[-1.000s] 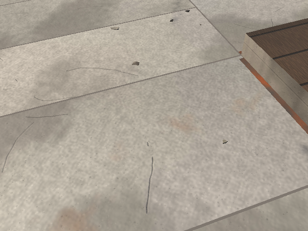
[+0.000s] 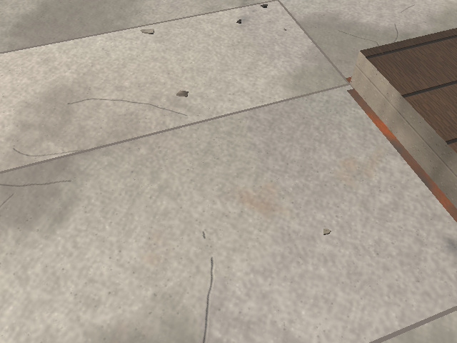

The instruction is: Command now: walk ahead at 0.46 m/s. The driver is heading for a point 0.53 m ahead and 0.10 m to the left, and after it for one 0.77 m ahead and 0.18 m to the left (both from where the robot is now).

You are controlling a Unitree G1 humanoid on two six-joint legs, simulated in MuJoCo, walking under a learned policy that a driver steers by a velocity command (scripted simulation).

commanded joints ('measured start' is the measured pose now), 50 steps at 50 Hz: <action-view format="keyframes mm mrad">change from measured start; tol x32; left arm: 1 -34 67 14 -71 -6 -15 12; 5 490 261 81 61 37 -41 46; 50 115 116 33 -176 -2 64 76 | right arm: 1 0 -163 -26 -25 2 -10 -5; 25 -551 -56 -16 -285 -4 53 64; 33 -93 -320 -110 -212 2 41 27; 50 -217 -258 -98 -310 4 96 0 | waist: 1 68 140 75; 6 191 -139 -324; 26 102 -28 87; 33 -31 119 -425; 50 36 106 -89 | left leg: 1 -124 252 -73 69 803 118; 3 -137 214 -19 373 975 82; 5 -598 42 52 992 89 29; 7 -782 52 -70 1186 -70 59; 30 -397 -63 154 352 256 144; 33 237 438 -547 350 1153 464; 38 -316 235 -240 145 876 285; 50 -262 169 -368 157 478 196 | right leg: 1 157 56 -39 -80 1 -47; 4 687 -6 68 -180 -61 -119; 6 884 -385 841 -431 -354 -274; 11 385 -204 283 -525 -59 -141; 29 698 -190 -136 -121 1050 -31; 31 499 -149 -149 331 662 -2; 32 132 0 -131 691 -446 37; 50 -30 -18 148 278 -157 117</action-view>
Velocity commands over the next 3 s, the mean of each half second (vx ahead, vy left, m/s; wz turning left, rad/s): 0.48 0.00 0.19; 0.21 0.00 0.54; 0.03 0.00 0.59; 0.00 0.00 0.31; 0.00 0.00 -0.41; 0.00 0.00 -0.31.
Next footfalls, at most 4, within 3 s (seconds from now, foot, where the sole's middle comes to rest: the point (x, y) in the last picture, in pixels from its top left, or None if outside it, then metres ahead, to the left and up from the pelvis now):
0.08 right None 0.22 -0.10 -0.77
0.62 left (197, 333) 0.50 0.07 -0.77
1.22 right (247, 293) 0.61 -0.08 -0.77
1.72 left None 0.44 0.06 -0.77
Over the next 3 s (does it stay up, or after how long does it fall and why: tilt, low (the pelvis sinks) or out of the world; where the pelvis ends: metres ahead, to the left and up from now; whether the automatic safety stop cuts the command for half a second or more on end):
stays up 0.45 -0.03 0.01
